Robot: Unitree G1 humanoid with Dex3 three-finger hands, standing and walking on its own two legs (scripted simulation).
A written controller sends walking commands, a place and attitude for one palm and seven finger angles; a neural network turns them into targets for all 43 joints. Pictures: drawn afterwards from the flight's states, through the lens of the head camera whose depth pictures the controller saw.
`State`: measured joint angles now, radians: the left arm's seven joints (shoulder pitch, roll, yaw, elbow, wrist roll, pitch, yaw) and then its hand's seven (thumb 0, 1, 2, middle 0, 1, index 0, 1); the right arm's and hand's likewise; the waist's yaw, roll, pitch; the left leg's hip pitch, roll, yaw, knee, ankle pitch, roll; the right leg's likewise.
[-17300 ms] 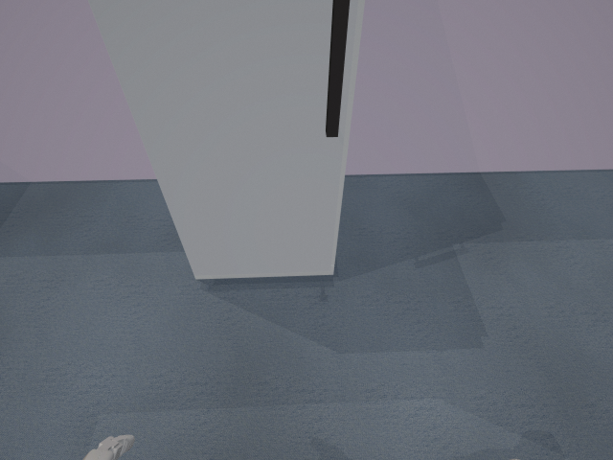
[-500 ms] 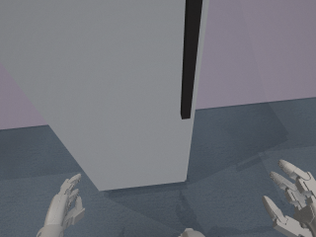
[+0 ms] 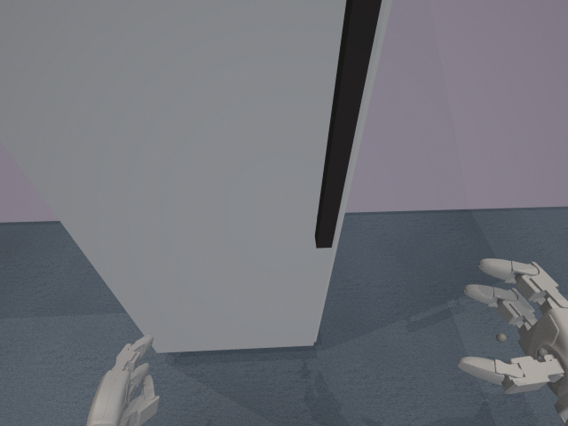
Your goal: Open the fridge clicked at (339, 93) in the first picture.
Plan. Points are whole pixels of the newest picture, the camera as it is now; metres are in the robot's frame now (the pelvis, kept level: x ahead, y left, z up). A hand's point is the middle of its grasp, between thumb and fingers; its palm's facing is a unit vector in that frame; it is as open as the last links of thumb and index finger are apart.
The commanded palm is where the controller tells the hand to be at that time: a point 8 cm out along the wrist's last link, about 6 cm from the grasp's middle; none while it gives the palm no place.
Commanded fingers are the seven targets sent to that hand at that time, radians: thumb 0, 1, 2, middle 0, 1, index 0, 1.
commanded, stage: raise the hand to about handle height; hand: right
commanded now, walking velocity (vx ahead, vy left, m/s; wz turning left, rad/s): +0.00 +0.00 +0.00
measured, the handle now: (335, 142) +0.45 -0.05 +0.19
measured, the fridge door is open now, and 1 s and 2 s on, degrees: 0 0 0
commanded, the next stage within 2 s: move the hooked fingers beside the handle in 1.06 s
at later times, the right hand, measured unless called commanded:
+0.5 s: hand out of the picture +0.24 -0.29 +0.22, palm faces +0.05 +0.99 -0.14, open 14.0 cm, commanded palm +0.21 -0.33 +0.22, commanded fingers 0.00 0.50 -0.30 0.30 1.20 0.30 1.20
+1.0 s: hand out of the picture +0.27 -0.27 +0.20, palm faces +0.07 +0.99 -0.11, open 14.0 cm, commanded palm +0.22 -0.31 +0.22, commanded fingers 0.00 0.50 -0.30 0.30 1.20 0.30 1.20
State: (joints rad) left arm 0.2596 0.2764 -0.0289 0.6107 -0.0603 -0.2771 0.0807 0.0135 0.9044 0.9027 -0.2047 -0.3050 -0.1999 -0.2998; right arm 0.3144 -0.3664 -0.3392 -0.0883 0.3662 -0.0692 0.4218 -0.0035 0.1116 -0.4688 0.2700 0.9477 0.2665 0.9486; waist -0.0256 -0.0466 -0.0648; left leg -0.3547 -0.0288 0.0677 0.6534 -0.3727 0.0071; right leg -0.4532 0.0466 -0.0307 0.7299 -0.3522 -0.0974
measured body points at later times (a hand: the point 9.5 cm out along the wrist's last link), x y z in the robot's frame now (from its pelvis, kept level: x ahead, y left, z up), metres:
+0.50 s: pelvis -0.02 -0.01 +0.02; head -0.04 -0.01 +0.47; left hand +0.17 +0.20 -0.04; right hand +0.23 -0.34 +0.22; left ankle -0.02 +0.12 -0.72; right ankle +0.01 -0.05 -0.72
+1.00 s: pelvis -0.01 +0.02 +0.02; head -0.03 +0.03 +0.47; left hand +0.18 +0.25 -0.05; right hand +0.26 -0.32 +0.21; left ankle -0.02 +0.12 -0.72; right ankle +0.01 -0.05 -0.72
